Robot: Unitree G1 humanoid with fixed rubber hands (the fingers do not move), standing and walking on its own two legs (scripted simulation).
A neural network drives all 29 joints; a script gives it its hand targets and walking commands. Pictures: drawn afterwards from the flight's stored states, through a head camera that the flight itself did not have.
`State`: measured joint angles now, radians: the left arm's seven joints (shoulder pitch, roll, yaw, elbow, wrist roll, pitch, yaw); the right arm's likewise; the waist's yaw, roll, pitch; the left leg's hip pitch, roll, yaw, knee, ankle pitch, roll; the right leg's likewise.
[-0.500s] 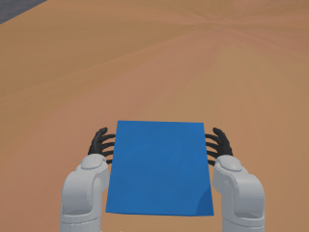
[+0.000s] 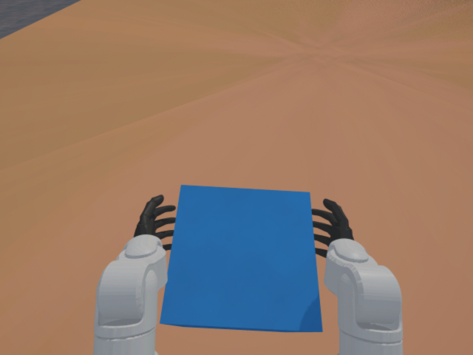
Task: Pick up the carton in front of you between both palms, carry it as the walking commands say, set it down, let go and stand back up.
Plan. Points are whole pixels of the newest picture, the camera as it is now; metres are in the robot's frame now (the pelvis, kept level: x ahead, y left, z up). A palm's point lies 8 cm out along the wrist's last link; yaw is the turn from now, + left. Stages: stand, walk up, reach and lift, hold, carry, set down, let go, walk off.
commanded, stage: carry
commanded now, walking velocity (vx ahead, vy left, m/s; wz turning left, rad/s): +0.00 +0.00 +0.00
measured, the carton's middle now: (239, 267) +0.29 +0.00 +0.00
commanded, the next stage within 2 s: hold in 1.44 s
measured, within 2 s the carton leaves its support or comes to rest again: neither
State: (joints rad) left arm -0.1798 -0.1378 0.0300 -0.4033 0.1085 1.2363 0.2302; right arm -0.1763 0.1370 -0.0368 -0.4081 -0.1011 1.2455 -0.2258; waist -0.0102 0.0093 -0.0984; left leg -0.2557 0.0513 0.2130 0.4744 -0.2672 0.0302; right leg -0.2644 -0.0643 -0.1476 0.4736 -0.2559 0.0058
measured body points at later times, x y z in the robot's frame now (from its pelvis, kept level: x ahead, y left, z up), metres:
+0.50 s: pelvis +0.03 -0.01 -0.01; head +0.01 -0.01 +0.44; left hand +0.31 +0.14 +0.08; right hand +0.31 -0.15 +0.08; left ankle -0.01 +0.09 -0.74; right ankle -0.01 -0.12 -0.74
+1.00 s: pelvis -0.01 -0.01 +0.00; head -0.03 -0.01 +0.45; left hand +0.29 +0.14 +0.03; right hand +0.29 -0.16 +0.03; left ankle -0.01 +0.09 -0.74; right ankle -0.01 -0.12 -0.74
